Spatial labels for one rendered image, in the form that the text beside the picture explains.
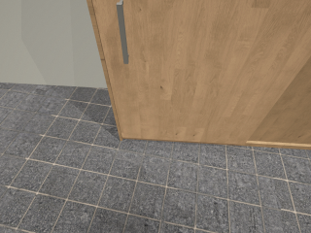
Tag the wardrobe door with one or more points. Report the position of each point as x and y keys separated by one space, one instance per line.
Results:
x=205 y=71
x=289 y=120

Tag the handle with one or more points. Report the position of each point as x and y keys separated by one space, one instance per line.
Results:
x=124 y=49

